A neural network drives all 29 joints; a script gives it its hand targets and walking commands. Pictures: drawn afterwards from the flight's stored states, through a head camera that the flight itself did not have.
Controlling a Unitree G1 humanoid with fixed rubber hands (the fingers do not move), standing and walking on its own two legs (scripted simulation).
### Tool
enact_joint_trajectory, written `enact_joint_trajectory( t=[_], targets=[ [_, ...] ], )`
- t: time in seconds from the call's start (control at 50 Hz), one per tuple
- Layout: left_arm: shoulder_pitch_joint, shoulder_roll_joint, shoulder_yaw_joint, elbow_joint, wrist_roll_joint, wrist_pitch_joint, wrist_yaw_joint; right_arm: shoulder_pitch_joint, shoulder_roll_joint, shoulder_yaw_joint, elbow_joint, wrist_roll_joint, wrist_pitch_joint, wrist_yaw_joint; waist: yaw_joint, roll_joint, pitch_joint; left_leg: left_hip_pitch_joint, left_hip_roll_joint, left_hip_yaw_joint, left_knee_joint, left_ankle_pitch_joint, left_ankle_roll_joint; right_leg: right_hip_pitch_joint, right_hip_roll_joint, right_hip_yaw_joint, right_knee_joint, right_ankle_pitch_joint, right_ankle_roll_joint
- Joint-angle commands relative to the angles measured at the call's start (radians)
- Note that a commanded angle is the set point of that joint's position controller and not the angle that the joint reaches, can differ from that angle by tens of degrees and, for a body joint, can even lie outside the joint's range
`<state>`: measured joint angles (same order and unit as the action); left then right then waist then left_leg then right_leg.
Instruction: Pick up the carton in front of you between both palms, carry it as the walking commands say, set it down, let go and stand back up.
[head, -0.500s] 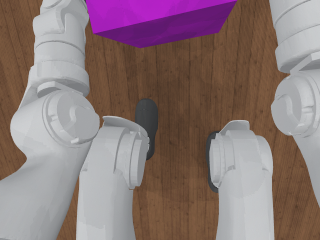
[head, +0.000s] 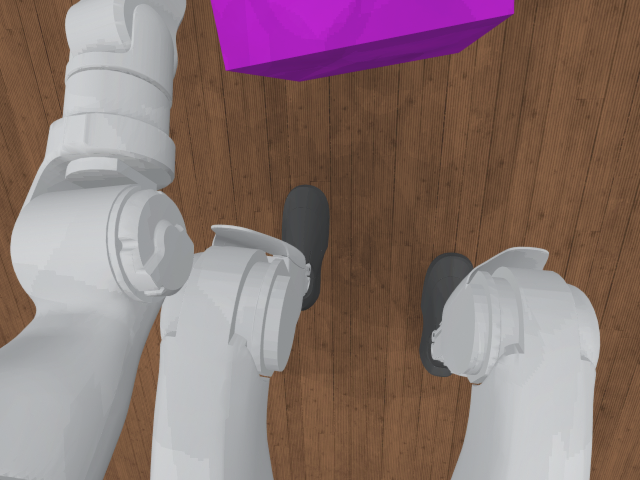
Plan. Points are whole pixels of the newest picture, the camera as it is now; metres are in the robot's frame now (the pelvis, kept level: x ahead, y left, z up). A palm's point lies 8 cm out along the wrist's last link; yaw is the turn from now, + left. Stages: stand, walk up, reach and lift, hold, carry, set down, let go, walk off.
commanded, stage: set down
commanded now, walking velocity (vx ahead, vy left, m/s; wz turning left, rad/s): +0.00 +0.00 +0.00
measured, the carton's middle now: out of the picture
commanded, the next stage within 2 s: let go in 0.90 s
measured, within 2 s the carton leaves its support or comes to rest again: neither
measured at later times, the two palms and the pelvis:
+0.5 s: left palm out of the picture +0.55 +0.22 +0.00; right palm out of the picture +0.65 -0.15 +0.01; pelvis +0.02 +0.00 +0.11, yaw +0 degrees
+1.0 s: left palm out of the picture +0.53 +0.23 +0.15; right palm out of the picture +0.64 -0.16 +0.16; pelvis +0.04 +0.00 +0.25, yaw -3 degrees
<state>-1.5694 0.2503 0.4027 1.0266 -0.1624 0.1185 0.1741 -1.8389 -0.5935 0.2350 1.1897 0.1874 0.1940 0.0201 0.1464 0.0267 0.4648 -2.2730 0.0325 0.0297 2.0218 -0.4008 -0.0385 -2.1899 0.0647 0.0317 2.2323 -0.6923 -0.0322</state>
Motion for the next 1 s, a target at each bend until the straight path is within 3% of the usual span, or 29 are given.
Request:
enact_joint_trajectory(
  t=[0.0, 0.12, 0.22, 0.32, 0.52, 0.66, 0.86, 0.98],
  targets=[
    [-0.162, 0.146, 0.009, -0.209, 0.016, 0.023, 0.038, -0.364, -0.078, -0.042, -0.149, -0.007, 0.008, -0.001, 0.130, -0.250, -1.543, 0.997, -0.059, 0.056, -0.050, 0.426, 0.025, 0.512, -0.029, -0.003, -0.311, 0.345, 0.028],
    [-0.112, 0.068, 0.008, -0.282, 0.054, 0.081, 0.048, -0.256, -0.071, -0.126, -0.079, -0.058, 0.049, 0.014, 0.093, -0.203, -1.402, 0.922, -0.071, 0.051, -0.156, 0.330, 0.015, 0.422, -0.018, 0.001, -0.419, 0.261, 0.010],
    [-0.093, 0.016, -0.001, -0.317, 0.067, 0.095, 0.039, -0.214, -0.081, -0.178, -0.055, -0.092, 0.042, 0.030, 0.069, -0.163, -1.395, 0.962, -0.075, 0.044, -0.217, 0.335, -0.002, 0.366, -0.014, -0.001, -0.489, 0.250, 0.006],
    [-0.031, 0.003, 0.013, -0.353, 0.077, 0.115, 0.040, -0.197, -0.088, -0.203, -0.102, -0.116, 0.049, 0.042, 0.079, -0.204, -1.483, 1.004, -0.087, 0.049, -0.295, 0.372, -0.003, 0.466, -0.003, -0.008, -0.559, 0.301, 0.015],
    [0.070, 0.016, 0.036, -0.480, 0.090, 0.154, 0.030, -0.155, -0.058, -0.222, -0.231, -0.135, 0.091, 0.062, 0.109, -0.305, -1.635, 1.035, -0.100, 0.069, -0.487, 0.498, 0.003, 0.779, 0.023, -0.005, -0.723, 0.519, 0.040],
    [0.112, -0.016, 0.040, -0.496, 0.107, 0.169, 0.012, -0.102, -0.057, -0.273, -0.214, -0.174, 0.100, 0.079, 0.097, -0.275, -1.592, 1.130, -0.097, 0.064, -0.635, 0.508, -0.005, 0.829, 0.030, -0.006, -0.874, 0.523, 0.042],
    [0.176, -0.085, 0.095, -0.519, 0.193, 0.174, -0.014, -0.026, -0.028, -0.350, -0.177, -0.252, 0.086, 0.120, 0.100, -0.233, -1.472, 1.307, -0.088, 0.053, -0.841, 0.503, -0.014, 0.902, 0.032, -0.004, -1.079, 0.500, 0.039],
    [0.309, -0.117, 0.094, -0.550, 0.253, 0.149, -0.060, 0.135, 0.031, -0.448, -0.215, -0.331, 0.062, 0.114, 0.073, -0.210, -1.499, 1.436, -0.089, 0.058, -0.932, 0.597, -0.012, 1.026, 0.040, -0.005, -1.180, 0.627, 0.050]
  ],
)
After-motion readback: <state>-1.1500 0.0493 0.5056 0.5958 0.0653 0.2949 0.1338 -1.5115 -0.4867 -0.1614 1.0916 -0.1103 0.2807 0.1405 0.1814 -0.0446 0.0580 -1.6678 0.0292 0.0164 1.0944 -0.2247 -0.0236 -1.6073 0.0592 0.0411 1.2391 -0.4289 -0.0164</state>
